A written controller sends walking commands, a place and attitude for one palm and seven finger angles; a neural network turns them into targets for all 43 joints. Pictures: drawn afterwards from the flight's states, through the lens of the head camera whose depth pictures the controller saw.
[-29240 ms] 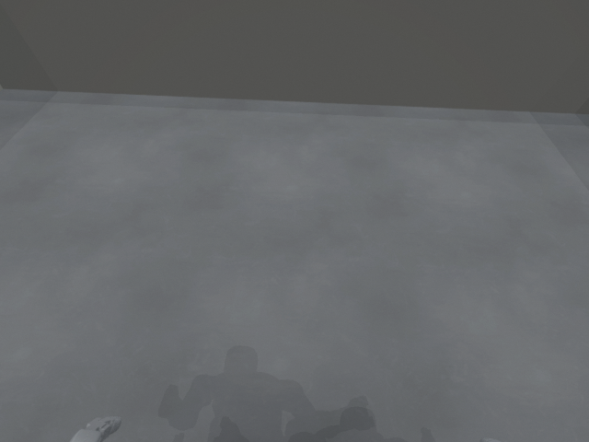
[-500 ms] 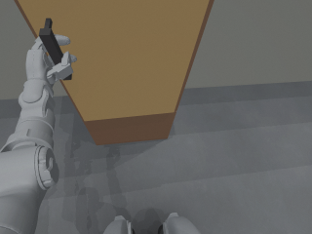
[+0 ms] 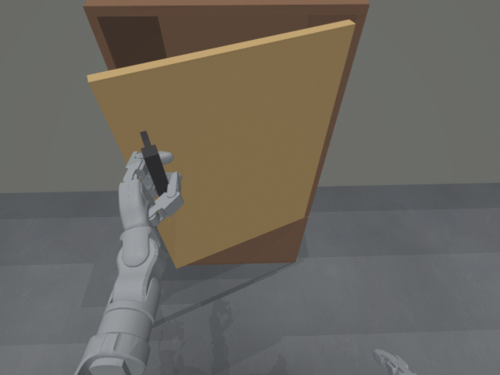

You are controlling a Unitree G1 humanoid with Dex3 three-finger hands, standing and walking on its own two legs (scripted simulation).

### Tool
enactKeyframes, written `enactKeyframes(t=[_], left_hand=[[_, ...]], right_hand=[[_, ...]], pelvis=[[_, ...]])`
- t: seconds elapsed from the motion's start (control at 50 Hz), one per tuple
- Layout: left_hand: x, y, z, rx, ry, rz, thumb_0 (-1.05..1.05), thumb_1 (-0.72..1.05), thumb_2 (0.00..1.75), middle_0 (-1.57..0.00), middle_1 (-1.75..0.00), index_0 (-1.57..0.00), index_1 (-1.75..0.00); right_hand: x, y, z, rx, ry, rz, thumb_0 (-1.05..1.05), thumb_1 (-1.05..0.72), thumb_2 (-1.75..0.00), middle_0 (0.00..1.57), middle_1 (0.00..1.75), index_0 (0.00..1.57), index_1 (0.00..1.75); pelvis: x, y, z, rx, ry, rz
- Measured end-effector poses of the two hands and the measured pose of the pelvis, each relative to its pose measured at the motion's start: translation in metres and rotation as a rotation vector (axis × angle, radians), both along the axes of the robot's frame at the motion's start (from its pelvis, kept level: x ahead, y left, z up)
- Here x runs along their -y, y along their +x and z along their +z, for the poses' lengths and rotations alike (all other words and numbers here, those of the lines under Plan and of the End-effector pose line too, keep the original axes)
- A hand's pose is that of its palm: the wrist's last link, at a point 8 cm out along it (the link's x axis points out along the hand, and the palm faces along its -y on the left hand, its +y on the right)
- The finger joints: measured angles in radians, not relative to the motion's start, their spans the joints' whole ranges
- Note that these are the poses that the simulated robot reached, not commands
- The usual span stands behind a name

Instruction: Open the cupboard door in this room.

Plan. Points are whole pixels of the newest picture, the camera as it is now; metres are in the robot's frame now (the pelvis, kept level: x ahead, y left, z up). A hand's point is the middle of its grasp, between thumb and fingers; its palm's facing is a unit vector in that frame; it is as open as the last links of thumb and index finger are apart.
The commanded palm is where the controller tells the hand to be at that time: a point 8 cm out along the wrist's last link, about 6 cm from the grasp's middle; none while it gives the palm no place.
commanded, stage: pull the door open along its arc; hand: left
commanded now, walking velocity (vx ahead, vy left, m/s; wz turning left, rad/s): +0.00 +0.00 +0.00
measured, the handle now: (158, 173) +0.43 +0.17 +0.08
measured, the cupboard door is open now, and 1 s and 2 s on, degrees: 22 42 46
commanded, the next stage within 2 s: open thumb and fingers to let go in 0.38 s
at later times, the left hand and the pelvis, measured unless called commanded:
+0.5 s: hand (238, 254) +0.28 +0.03 +0.08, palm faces +0.36 -0.93 -0.03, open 5.9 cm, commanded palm +0.24 +0.08 +0.08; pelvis -0.01 -0.04 +0.01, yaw +4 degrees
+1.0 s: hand (218, 254) +0.28 +0.05 +0.07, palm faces +0.43 -0.90 -0.01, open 12.5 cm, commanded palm +0.24 +0.08 +0.08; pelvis +0.00 -0.05 +0.00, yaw +4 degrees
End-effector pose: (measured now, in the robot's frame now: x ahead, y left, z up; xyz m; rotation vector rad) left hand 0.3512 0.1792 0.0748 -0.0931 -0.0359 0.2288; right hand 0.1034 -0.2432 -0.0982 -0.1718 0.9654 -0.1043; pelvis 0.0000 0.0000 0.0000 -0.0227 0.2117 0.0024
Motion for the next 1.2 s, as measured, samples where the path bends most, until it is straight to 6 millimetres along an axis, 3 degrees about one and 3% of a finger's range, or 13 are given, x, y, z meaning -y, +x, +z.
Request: enactKeyframes(t=[0.1, 0.2, 0.32, 0.5, 0.7, 0.98, 1.08, 1.2], left_hand=[[0.028, -0.03, 0.002, -0.013, 0.044, 0.138, 0.01, 0.7, 0.78, -0.35, -1.35, -0.4, -1.35], [0.054, -0.054, 0.004, -0.042, 0.05, 0.231, 0.01, 0.7, 0.8, -0.33, -1.35, -0.39, -1.35], [0.079, -0.081, 0.005, -0.065, 0.075, 0.234, 0.01, 0.7, 0.77, -0.35, -1.35, -0.37, -1.35], [0.111, -0.111, 0.007, -0.084, 0.106, 0.138, 0.0, 0.69, 0.73, -0.39, -1.35, -0.36, -1.35], [0.1, -0.1, 0.007, -0.106, 0.077, 0.22, 0.01, 0.54, 0.73, -0.38, -1.32, -0.39, -1.32], [0.086, -0.113, 0.001, -0.099, 0.077, 0.218, 0.01, -0.22, 0.42, -0.32, -1.22, -0.33, -1.23], [0.087, -0.107, 0.001, -0.083, 0.087, 0.196, 0.0, -0.38, 0.34, -0.29, -1.12, -0.29, -1.12], [0.089, -0.106, 0.003, -0.087, 0.098, 0.162, 0.0, -0.46, 0.31, -0.25, -0.89, -0.26, -0.9]], right_hand=[[-0.01, 0.031, 0.002, 0.085, 0.019, 0.092, 0.01, -0.9, -0.9, 0.2, 0.3, 0.2, 0.3], [-0.017, 0.048, 0.005, 0.129, 0.037, 0.138, 0.01, -0.9, -0.9, 0.2, 0.3, 0.2, 0.3], [-0.014, 0.052, 0.01, 0.151, 0.051, 0.148, 0.01, -0.9, -0.9, 0.2, 0.3, 0.21, 0.3], [0.006, 0.053, 0.016, 0.176, 0.043, 0.127, 0.01, -0.9, -0.9, 0.2, 0.3, 0.21, 0.3], [0.018, 0.064, 0.015, 0.15, 0.009, 0.136, 0.01, -0.9, -0.9, 0.2, 0.3, 0.2, 0.3], [0.008, 0.076, 0.013, 0.161, 0.016, 0.146, 0.01, -0.9, -0.9, 0.2, 0.3, 0.2, 0.3], [0.001, 0.075, 0.011, 0.164, 0.02, 0.145, 0.01, -0.9, -0.9, 0.2, 0.3, 0.2, 0.3], [-0.008, 0.071, 0.011, 0.171, 0.036, 0.132, 0.01, -0.9, -0.9, 0.2, 0.3, 0.2, 0.3]], pelvis=[[0.006, -0.009, -0.003, 0.024, 0.01, 0.022], [0.016, -0.015, -0.003, 0.05, 0.018, 0.039], [0.028, -0.016, 0.0, 0.081, 0.027, 0.049], [0.045, -0.013, 0.006, 0.131, 0.034, 0.061], [0.054, -0.01, 0.009, 0.115, 0.045, 0.067], [0.047, -0.001, 0.005, 0.102, 0.044, 0.071], [0.041, -0.002, 0.002, 0.091, 0.039, 0.069], [0.034, -0.001, 0.001, 0.097, 0.035, 0.061]])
